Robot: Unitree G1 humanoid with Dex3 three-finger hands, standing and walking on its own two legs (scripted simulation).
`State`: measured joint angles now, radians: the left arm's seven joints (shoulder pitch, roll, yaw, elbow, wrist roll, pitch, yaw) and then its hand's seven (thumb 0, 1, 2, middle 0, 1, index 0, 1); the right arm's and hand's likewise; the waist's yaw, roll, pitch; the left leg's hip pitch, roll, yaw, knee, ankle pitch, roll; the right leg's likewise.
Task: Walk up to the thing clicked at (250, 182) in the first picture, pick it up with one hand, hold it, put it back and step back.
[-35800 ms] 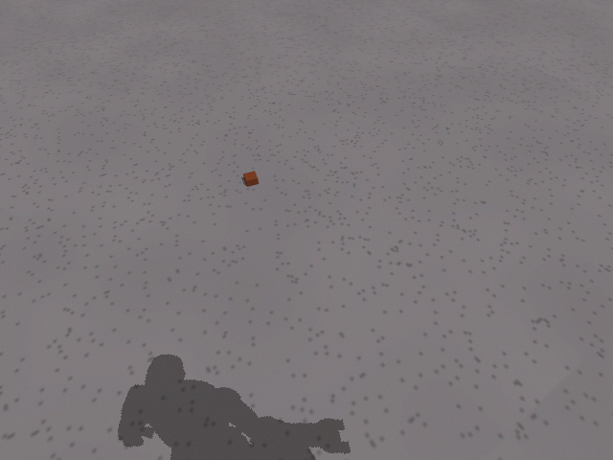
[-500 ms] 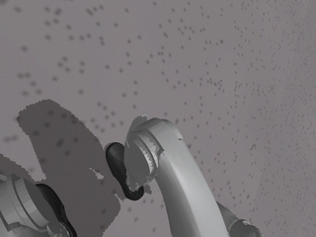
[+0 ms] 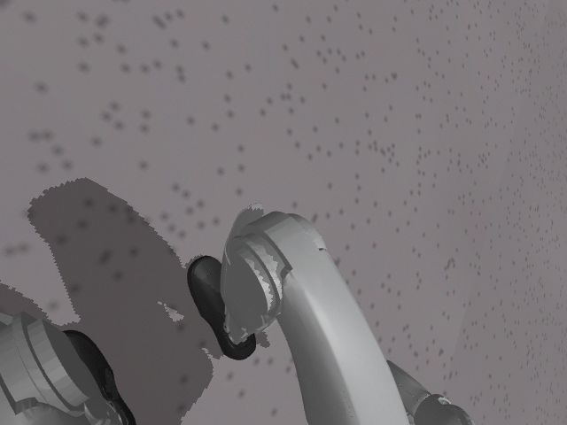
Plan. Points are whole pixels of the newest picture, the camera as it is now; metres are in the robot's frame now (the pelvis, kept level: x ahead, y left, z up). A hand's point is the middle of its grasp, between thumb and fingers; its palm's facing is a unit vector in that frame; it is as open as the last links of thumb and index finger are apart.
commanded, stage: close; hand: left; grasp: from above
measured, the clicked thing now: out of the picture +0.46 +0.42 -0.30
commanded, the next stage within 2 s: none
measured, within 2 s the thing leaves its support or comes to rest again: neither
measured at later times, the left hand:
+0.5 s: hand out of the picture +0.44 +0.41 -0.27, palm faces -0.34 -0.30 -0.89, open 11.1 cm
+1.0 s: hand out of the picture +0.44 +0.41 -0.27, palm faces -0.33 -0.29 -0.90, open 9.5 cm
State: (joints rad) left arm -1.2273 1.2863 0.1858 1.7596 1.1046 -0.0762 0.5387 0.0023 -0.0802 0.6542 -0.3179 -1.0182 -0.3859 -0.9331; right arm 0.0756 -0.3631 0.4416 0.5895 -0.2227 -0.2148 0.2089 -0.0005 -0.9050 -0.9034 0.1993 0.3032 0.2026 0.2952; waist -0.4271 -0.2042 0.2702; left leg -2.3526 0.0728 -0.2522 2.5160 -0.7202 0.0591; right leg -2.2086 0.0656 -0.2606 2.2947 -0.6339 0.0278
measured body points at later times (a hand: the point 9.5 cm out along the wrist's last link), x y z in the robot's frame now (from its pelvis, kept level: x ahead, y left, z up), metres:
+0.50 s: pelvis +0.00 +0.00 +0.00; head +0.31 +0.15 +0.28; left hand +0.45 +0.42 -0.22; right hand +0.05 -0.24 -0.05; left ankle +0.06 +0.12 -0.28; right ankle +0.12 -0.10 -0.28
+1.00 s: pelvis +0.00 +0.00 +0.00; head +0.31 +0.15 +0.29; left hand +0.45 +0.42 -0.22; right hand +0.05 -0.23 -0.05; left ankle +0.06 +0.12 -0.28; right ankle +0.12 -0.10 -0.28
